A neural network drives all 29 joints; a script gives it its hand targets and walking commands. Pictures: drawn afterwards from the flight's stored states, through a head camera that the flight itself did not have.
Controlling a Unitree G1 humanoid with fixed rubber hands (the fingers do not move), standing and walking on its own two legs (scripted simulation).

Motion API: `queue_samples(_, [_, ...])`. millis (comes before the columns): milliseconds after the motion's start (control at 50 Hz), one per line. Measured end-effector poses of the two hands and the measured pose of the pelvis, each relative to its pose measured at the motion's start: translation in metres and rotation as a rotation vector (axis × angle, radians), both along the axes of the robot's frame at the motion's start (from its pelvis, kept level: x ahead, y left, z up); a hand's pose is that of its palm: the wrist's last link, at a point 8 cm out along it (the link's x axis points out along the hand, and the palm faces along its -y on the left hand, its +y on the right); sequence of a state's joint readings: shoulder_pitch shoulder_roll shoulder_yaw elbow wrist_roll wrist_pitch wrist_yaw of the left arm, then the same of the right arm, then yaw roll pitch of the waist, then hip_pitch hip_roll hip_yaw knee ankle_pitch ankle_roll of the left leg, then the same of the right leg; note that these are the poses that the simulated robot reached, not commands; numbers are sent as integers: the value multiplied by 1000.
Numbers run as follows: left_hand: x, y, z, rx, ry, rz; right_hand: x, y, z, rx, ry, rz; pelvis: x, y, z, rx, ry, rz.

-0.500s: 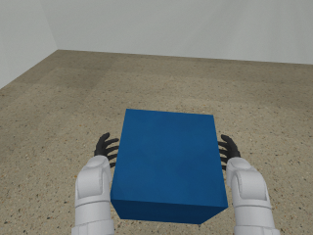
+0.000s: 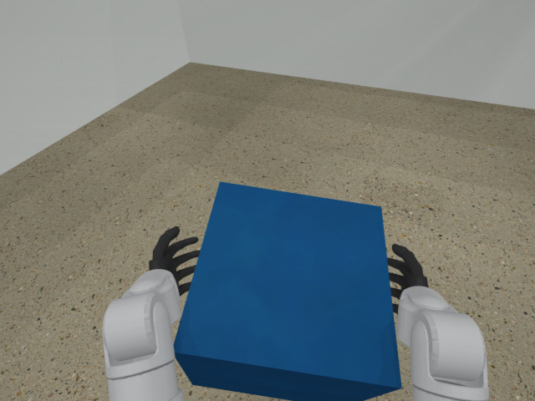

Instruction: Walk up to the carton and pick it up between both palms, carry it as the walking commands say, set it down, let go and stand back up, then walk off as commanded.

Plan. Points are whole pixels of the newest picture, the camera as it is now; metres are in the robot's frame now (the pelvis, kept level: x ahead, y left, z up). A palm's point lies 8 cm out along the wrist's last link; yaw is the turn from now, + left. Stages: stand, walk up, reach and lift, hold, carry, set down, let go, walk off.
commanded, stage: carry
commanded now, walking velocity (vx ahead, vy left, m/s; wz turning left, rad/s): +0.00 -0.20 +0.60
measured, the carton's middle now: (282, 299) +0.29 +0.01 +0.02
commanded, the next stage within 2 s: hold in 1.80 s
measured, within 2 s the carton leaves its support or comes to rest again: neither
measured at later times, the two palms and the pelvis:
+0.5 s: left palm (168, 356) +0.16 +0.13 +0.13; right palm (438, 300) +0.24 -0.19 +0.10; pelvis -0.05 -0.10 +0.01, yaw +18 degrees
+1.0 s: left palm out of the picture +0.07 +0.12 +0.13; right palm (469, 353) +0.17 -0.19 +0.11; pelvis -0.11 -0.12 +0.01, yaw +20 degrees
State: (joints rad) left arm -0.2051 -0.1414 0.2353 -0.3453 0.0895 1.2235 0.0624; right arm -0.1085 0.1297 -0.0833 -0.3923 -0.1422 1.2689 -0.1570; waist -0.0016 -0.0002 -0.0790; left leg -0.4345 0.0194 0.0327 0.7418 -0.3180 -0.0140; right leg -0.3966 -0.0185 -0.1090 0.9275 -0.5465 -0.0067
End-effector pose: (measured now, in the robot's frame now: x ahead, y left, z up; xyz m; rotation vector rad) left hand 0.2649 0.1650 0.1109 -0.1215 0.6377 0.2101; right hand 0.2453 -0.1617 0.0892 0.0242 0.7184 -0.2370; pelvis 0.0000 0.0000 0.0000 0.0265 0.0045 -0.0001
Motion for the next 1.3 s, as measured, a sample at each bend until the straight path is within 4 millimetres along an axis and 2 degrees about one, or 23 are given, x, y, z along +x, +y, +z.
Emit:
queue_samples(120, [-22, -23, -2, 12, 17, 47, -8, -23, -7, 12, 18, 45, -15, -35, 0, -22, 24, 48])
queue_samples(200, [-37, -38, 5, 21, 18, 88, -8, -37, -1, 13, 19, 90, -19, -59, 8, 6, 35, 120])
queue_samples(320, [-59, -42, 23, 58, -16, 175, 1, -38, 9, 45, -16, 175, -29, -82, 16, 35, 53, 210])
queue_samples(440, [-92, -37, 22, 55, -32, 259, -3, -29, 12, 41, -33, 259, -42, -97, 14, 26, 46, 291])
queue_samples(640, [-140, -26, 11, 18, -41, 316, -31, -14, 15, 4, -43, 318, -69, -100, 7, -12, 12, 342])
queue_samples(720, [-157, -29, 10, 16, -20, 328, -45, -17, 15, 0, -23, 331, -80, -105, 10, -9, 1, 342])
queue_samples(920, [-181, -46, 17, 29, -33, 327, -68, -33, 18, 14, -38, 331, -101, -119, 11, 5, -16, 341])
queue_samples(1120, [-209, -38, 16, 12, -32, 338, -92, -24, 24, -2, -38, 341, -125, -115, 13, -10, -27, 351])
queue_samples(1300, [-219, -36, 18, 9, -31, 341, -102, -22, 27, -5, -38, 343, -135, -113, 15, -13, -28, 354])
